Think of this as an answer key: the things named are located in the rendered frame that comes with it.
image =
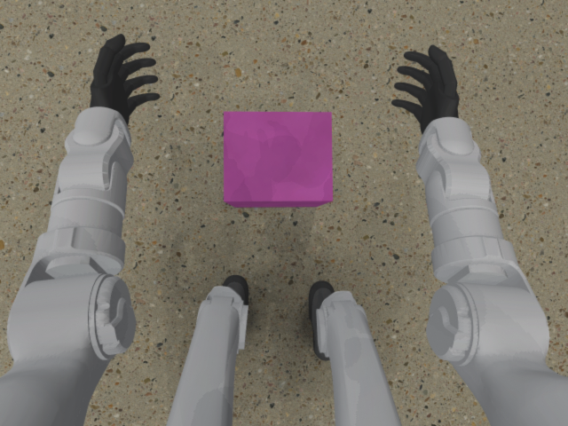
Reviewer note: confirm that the robot left thigh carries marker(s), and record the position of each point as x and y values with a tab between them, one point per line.
204	394

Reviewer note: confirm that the left robot forearm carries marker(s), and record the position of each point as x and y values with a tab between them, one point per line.
84	234

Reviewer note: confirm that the right robot hand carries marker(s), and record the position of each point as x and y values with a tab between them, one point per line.
439	98

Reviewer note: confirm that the left robot upper arm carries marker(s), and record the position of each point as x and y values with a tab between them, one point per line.
63	334

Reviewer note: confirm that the right robot upper arm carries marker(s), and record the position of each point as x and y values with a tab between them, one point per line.
496	338

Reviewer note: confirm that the carton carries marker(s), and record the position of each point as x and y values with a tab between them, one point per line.
278	159

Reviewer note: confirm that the right robot forearm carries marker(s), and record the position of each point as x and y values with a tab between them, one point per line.
468	240

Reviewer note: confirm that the left robot hand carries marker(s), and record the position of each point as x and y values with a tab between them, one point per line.
110	88

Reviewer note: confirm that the robot right shin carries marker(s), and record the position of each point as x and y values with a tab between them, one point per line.
343	296

